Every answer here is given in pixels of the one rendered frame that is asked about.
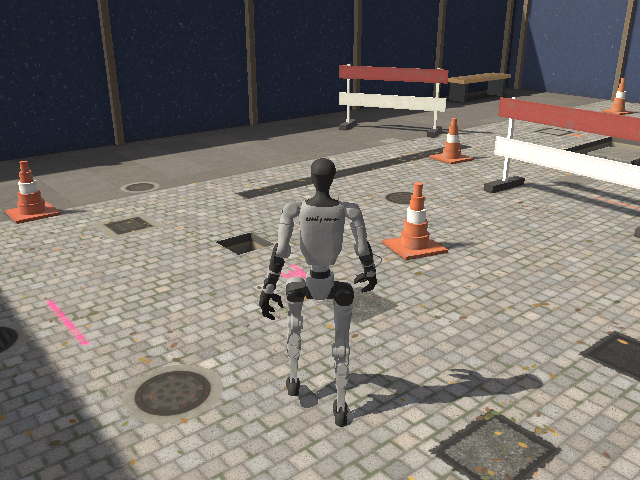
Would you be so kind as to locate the robot torso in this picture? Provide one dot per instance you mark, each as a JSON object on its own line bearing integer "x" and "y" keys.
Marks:
{"x": 321, "y": 237}

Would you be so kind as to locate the robot right upper arm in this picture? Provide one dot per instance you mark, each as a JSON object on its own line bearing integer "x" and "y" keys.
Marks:
{"x": 353, "y": 212}

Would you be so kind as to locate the right robot forearm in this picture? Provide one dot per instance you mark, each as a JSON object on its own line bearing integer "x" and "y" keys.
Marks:
{"x": 368, "y": 263}

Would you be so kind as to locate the left robot hand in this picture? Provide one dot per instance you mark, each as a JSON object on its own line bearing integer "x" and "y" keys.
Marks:
{"x": 264, "y": 304}

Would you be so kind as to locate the robot left upper arm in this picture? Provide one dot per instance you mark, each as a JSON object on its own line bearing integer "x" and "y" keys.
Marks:
{"x": 290, "y": 211}

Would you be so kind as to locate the robot right shin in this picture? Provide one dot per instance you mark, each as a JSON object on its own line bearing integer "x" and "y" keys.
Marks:
{"x": 341, "y": 374}

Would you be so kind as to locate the left robot forearm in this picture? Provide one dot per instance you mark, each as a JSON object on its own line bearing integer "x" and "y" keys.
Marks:
{"x": 273, "y": 273}

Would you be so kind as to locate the right robot hand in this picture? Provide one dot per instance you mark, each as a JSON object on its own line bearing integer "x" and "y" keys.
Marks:
{"x": 362, "y": 278}

